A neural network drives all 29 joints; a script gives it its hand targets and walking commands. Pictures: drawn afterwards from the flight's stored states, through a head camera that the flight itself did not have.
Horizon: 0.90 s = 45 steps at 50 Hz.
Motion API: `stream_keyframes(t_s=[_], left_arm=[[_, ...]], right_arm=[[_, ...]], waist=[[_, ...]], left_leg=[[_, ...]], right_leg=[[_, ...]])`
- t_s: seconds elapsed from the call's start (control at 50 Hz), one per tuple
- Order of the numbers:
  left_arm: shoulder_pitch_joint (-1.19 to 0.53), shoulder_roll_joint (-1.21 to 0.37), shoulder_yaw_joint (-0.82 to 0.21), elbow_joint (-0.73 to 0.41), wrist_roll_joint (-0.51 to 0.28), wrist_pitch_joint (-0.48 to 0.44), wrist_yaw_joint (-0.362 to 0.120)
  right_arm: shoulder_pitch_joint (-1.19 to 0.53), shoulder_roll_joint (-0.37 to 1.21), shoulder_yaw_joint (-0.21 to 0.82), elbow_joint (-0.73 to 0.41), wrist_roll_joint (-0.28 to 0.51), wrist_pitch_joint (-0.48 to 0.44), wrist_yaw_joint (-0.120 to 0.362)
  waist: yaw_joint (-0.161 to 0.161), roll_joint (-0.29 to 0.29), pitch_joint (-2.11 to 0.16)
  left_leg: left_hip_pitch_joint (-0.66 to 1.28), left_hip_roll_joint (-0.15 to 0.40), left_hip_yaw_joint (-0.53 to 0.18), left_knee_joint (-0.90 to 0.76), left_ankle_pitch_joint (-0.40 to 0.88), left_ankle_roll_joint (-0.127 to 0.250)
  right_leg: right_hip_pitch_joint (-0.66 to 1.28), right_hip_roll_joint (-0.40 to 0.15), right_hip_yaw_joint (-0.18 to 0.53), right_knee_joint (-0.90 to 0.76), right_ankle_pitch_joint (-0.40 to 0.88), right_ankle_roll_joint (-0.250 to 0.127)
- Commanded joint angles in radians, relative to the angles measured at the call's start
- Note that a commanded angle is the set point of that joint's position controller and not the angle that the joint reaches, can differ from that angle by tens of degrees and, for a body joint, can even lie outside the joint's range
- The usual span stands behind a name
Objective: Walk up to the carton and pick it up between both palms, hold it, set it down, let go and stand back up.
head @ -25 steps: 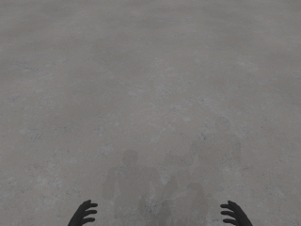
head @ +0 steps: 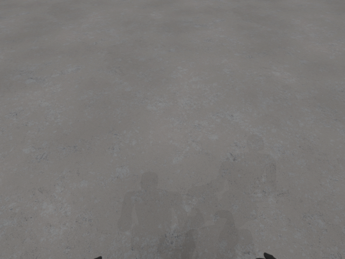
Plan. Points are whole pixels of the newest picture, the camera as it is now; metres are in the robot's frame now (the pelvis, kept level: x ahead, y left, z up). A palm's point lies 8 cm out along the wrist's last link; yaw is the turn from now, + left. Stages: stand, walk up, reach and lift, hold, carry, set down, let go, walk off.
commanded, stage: stand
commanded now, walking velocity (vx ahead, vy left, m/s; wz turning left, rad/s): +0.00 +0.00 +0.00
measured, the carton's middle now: out of the picture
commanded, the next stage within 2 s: none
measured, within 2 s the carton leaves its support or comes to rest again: neither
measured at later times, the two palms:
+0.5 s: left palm out of the picture +0.07 +0.22 -0.12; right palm out of the picture +0.06 -0.23 -0.12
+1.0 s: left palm out of the picture +0.01 +0.21 -0.13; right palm out of the picture +0.00 -0.22 -0.13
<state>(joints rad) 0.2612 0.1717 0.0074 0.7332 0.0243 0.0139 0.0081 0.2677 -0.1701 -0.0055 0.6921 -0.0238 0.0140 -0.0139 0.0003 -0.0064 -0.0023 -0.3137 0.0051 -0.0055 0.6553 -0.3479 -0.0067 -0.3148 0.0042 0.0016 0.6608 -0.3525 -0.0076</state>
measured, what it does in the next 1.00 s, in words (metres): stands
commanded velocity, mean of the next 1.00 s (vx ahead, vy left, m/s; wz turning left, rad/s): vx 0.00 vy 0.00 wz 0.00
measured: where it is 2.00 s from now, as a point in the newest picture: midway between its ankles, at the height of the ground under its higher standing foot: outside the picture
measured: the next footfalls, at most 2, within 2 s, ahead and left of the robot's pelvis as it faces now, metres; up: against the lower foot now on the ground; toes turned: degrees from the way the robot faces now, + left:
none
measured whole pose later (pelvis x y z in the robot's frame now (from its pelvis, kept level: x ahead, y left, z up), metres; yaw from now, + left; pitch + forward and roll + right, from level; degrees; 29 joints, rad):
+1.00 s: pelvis +0.00 -0.01 +0.02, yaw +0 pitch -2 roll +0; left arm 0.29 0.13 0.03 1.07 0.01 -0.01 0.04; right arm 0.30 -0.13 -0.03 1.07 -0.01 0.00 -0.04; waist 0.00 0.00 0.03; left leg -0.17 0.02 -0.01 0.47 -0.27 -0.02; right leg -0.17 0.01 0.00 0.48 -0.27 -0.02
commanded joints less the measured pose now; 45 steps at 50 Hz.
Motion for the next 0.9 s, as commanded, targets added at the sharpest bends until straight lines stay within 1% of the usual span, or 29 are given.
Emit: stream_keyframes(t_s=[0.0,0.08,0.1,0.12,0.14,0.16,0.18,0.22,0.24,0.26,0.28,0.34,0.44,0.5,0.52,0.54,0.56,0.58,0.62,0.64,0.66,0.68,0.72,0.74,0.8,0.82,0.84,0.88], left_arm=[[-0.011,0.1,0.029,-0.079,0.001,-0.023,0.005],[-0.011,0.089,0.03,-0.063,-0.002,-0.023,0.006],[-0.006,0.09,0.031,-0.058,0.0,-0.023,0.007],[-0.002,0.091,0.031,-0.053,-0.001,-0.023,0.006],[-0.002,0.093,0.035,-0.049,0.0,-0.023,0.006],[-0.013,0.09,0.034,-0.046,0.0,-0.022,0.006],[-0.002,0.088,0.034,-0.04,-0.001,-0.022,0.008],[0.01,0.098,0.038,-0.025,-0.002,-0.023,0.008],[0.014,0.092,0.038,-0.016,-0.002,-0.024,0.008],[0.007,0.09,0.039,-0.015,-0.002,-0.024,0.009],[0.005,0.091,0.039,-0.008,-0.002,-0.024,0.008],[0.009,0.092,0.044,0.013,-0.004,-0.027,0.011],[0.018,0.084,0.047,0.056,-0.006,-0.029,0.012],[0.034,0.08,0.049,0.088,-0.008,-0.03,0.017],[0.026,0.079,0.048,0.094,-0.007,-0.03,0.018],[0.027,0.085,0.051,0.103,-0.007,-0.03,0.019],[0.028,0.08,0.05,0.115,-0.007,-0.031,0.021],[0.028,0.078,0.049,0.126,-0.009,-0.03,0.021],[0.036,0.08,0.053,0.148,-0.008,-0.031,0.022],[0.035,0.083,0.054,0.156,-0.009,-0.032,0.023],[0.042,0.084,0.056,0.17,-0.01,-0.032,0.024],[0.048,0.079,0.054,0.182,-0.008,-0.032,0.024],[0.056,0.074,0.053,0.205,-0.011,-0.032,0.027],[0.061,0.067,0.052,0.218,-0.011,-0.033,0.027],[0.059,0.07,0.052,0.247,-0.012,-0.033,0.028],[0.066,0.068,0.051,0.257,-0.01,-0.033,0.028],[0.063,0.055,0.048,0.266,-0.014,-0.033,0.028],[0.07,0.057,0.046,0.287,-0.014,-0.032,0.031]], right_arm=[[0.007,-0.097,-0.03,-0.068,0.001,-0.019,-0.006],[0.001,-0.099,-0.034,-0.053,0.0,-0.021,-0.005],[0.0,-0.09,-0.032,-0.051,0.0,-0.022,-0.006],[0.01,-0.098,-0.034,-0.044,0.001,-0.023,-0.005],[0.003,-0.097,-0.035,-0.04,0.0,-0.023,-0.007],[0.011,-0.092,-0.033,-0.035,0.0,-0.025,-0.008],[0.009,-0.097,-0.035,-0.027,-0.001,-0.025,-0.009],[0.022,-0.097,-0.036,-0.013,0.001,-0.023,-0.008],[0.02,-0.088,-0.035,-0.006,0.001,-0.023,-0.008],[0.033,-0.093,-0.037,0.001,0.001,-0.024,-0.008],[0.035,-0.097,-0.039,0.011,0.003,-0.024,-0.007],[0.027,-0.084,-0.039,0.03,0.003,-0.027,-0.009],[0.041,-0.088,-0.045,0.077,0.004,-0.028,-0.012],[0.053,-0.083,-0.046,0.112,0.004,-0.03,-0.014],[0.059,-0.086,-0.049,0.124,0.005,-0.028,-0.014],[0.053,-0.082,-0.047,0.131,0.005,-0.027,-0.016],[0.062,-0.079,-0.048,0.142,0.006,-0.026,-0.018],[0.069,-0.086,-0.05,0.157,0.005,-0.027,-0.019],[0.064,-0.08,-0.052,0.178,0.007,-0.028,-0.02],[0.07,-0.078,-0.051,0.19,0.006,-0.029,-0.021],[0.065,-0.071,-0.05,0.2,0.004,-0.029,-0.021],[0.069,-0.067,-0.049,0.213,0.006,-0.029,-0.023],[0.072,-0.075,-0.052,0.236,0.007,-0.027,-0.025],[0.07,-0.063,-0.048,0.248,0.006,-0.026,-0.025],[0.087,-0.066,-0.049,0.285,0.009,-0.029,-0.026],[0.088,-0.058,-0.046,0.296,0.009,-0.027,-0.026],[0.091,-0.058,-0.046,0.309,0.007,-0.026,-0.027],[0.083,-0.044,-0.043,0.326,0.008,-0.024,-0.029]], waist=[[-0.006,0.003,-0.035],[-0.002,0.013,-0.016],[0.001,-0.012,-0.035],[-0.003,-0.001,-0.043],[0.003,-0.002,-0.017],[-0.003,-0.003,-0.007],[0.001,0.008,-0.006],[0.0,0.004,0.002],[0.0,0.014,-0.007],[-0.003,-0.005,-0.014],[-0.006,0.003,-0.011],[0.0,-0.002,-0.007],[-0.002,0.0,-0.004],[0.001,0.016,-0.001],[-0.005,0.022,0.003],[0.0,0.01,0.016],[-0.004,-0.003,0.017],[-0.007,-0.004,0.023],[0.0,0.006,0.019],[-0.004,0.002,0.019],[0.002,-0.001,0.031],[0.002,0.014,0.026],[0.002,0.017,0.044],[0.005,0.003,0.041],[0.001,-0.007,0.041],[0.0,-0.005,0.051],[-0.001,0.011,0.052],[-0.001,0.014,0.06]], left_leg=[[0.018,0.029,-0.042,-0.11,0.153,0.031],[0.005,0.037,-0.049,-0.129,0.16,0.032],[0.007,0.038,-0.053,-0.133,0.155,0.034],[0.016,0.038,-0.05,-0.135,0.158,0.034],[0.009,0.037,-0.05,-0.137,0.159,0.033],[-0.001,0.04,-0.055,-0.145,0.161,0.034],[0.003,0.041,-0.057,-0.152,0.157,0.035],[0.007,0.04,-0.056,-0.156,0.152,0.034],[0.011,0.04,-0.054,-0.157,0.149,0.034],[0.016,0.036,-0.054,-0.156,0.153,0.033],[0.018,0.039,-0.056,-0.161,0.145,0.035],[0.019,0.042,-0.06,-0.164,0.159,0.036],[0.044,0.048,-0.062,-0.181,0.172,0.038],[0.057,0.05,-0.062,-0.188,0.19,0.039],[0.053,0.049,-0.062,-0.193,0.191,0.038],[0.053,0.05,-0.06,-0.195,0.195,0.037],[0.063,0.051,-0.06,-0.197,0.191,0.037],[0.068,0.055,-0.063,-0.204,0.199,0.038],[0.075,0.053,-0.061,-0.211,0.201,0.038],[0.077,0.055,-0.063,-0.217,0.2,0.038],[0.081,0.056,-0.062,-0.219,0.206,0.036],[0.088,0.055,-0.059,-0.221,0.214,0.034],[0.078,0.057,-0.062,-0.236,0.21,0.034],[0.085,0.06,-0.061,-0.237,0.212,0.034],[0.104,0.06,-0.062,-0.244,0.222,0.032],[0.102,0.061,-0.06,-0.248,0.222,0.031],[0.105,0.06,-0.058,-0.25,0.222,0.029],[0.114,0.063,-0.06,-0.254,0.229,0.03]], right_leg=[[0.001,-0.049,0.077,-0.142,0.172,-0.031],[0.011,-0.048,0.075,-0.145,0.176,-0.031],[0.027,-0.048,0.071,-0.143,0.171,-0.032],[0.03,-0.045,0.072,-0.142,0.174,-0.033],[0.019,-0.048,0.075,-0.148,0.172,-0.032],[0.021,-0.048,0.074,-0.147,0.174,-0.033],[0.021,-0.046,0.072,-0.151,0.172,-0.031],[0.017,-0.049,0.078,-0.162,0.161,-0.032],[0.027,-0.052,0.08,-0.165,0.158,-0.034],[0.029,-0.053,0.081,-0.168,0.156,-0.037],[0.024,-0.05,0.079,-0.17,0.155,-0.036],[0.037,-0.055,0.083,-0.178,0.163,-0.038],[0.044,-0.056,0.084,-0.193,0.178,-0.039],[0.053,-0.057,0.086,-0.199,0.197,-0.042],[0.061,-0.058,0.084,-0.203,0.203,-0.043],[0.054,-0.06,0.084,-0.208,0.201,-0.041],[0.049,-0.061,0.09,-0.217,0.193,-0.043],[0.056,-0.063,0.091,-0.22,0.203,-0.042],[0.066,-0.063,0.09,-0.228,0.204,-0.042],[0.072,-0.062,0.09,-0.231,0.203,-0.042],[0.068,-0.065,0.092,-0.238,0.203,-0.041],[0.078,-0.066,0.094,-0.242,0.212,-0.043],[0.091,-0.065,0.092,-0.246,0.224,-0.042],[0.095,-0.068,0.093,-0.251,0.227,-0.043],[0.107,-0.068,0.092,-0.258,0.241,-0.043],[0.11,-0.07,0.091,-0.26,0.242,-0.042],[0.109,-0.069,0.092,-0.265,0.238,-0.042],[0.108,-0.069,0.091,-0.273,0.243,-0.04]])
